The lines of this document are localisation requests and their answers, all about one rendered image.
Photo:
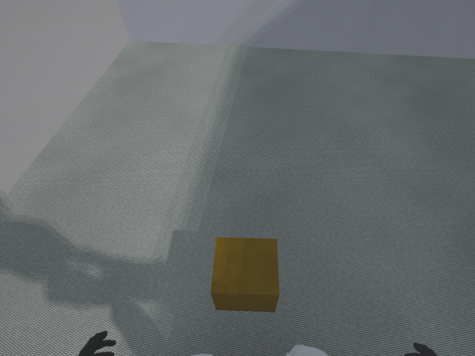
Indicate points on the carton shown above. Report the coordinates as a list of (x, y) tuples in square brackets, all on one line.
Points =
[(245, 274)]

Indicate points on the left robot hand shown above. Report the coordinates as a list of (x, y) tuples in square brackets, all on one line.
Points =
[(97, 342)]

